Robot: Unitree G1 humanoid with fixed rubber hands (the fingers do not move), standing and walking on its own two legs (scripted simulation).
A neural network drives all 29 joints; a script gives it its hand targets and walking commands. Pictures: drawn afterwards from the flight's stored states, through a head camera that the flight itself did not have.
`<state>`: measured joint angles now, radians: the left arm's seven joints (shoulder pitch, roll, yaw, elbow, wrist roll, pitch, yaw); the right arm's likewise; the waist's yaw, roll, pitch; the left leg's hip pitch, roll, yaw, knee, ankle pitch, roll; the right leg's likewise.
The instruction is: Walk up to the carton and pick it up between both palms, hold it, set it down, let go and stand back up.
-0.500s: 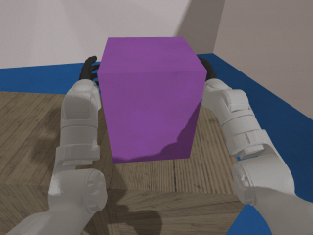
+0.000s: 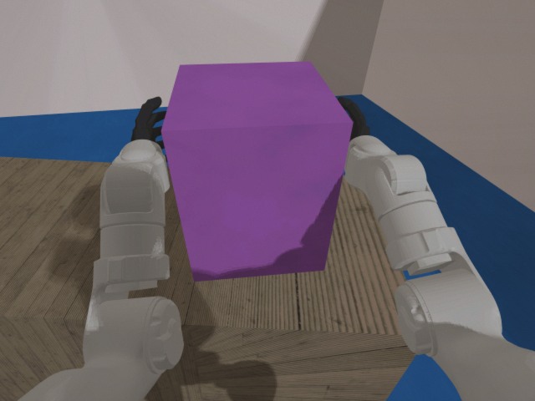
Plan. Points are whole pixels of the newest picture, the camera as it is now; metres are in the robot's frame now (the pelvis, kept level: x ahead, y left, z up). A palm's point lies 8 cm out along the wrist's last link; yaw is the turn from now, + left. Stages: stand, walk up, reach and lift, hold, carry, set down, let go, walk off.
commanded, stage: hold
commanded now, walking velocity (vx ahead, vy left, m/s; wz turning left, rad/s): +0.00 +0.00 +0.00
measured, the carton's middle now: (253, 169) +0.38 +0.01 +0.21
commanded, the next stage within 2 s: none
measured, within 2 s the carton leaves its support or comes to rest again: neither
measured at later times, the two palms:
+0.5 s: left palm (148, 140) +0.37 +0.15 +0.26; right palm (355, 142) +0.37 -0.14 +0.26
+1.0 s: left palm (151, 147) +0.38 +0.15 +0.25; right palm (353, 149) +0.38 -0.14 +0.25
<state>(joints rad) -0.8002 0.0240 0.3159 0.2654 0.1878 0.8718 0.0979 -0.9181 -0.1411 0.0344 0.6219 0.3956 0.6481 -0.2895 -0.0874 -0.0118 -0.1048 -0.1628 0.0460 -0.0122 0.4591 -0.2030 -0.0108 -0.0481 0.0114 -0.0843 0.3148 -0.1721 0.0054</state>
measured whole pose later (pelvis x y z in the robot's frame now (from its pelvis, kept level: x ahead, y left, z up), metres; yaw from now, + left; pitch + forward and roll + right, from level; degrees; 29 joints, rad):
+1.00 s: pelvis +0.01 +0.00 +0.00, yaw +0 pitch -5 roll -2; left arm -0.81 0.03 0.31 0.28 0.18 0.85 0.10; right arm -0.91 -0.15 0.06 0.62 0.41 0.62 -0.29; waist -0.08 0.00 -0.09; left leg -0.16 0.04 -0.01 0.46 -0.21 -0.01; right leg -0.04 0.01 -0.07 0.31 -0.17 0.01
